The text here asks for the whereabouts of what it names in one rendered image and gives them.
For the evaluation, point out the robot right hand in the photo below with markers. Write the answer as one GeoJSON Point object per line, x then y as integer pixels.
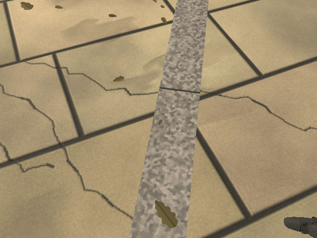
{"type": "Point", "coordinates": [304, 225]}

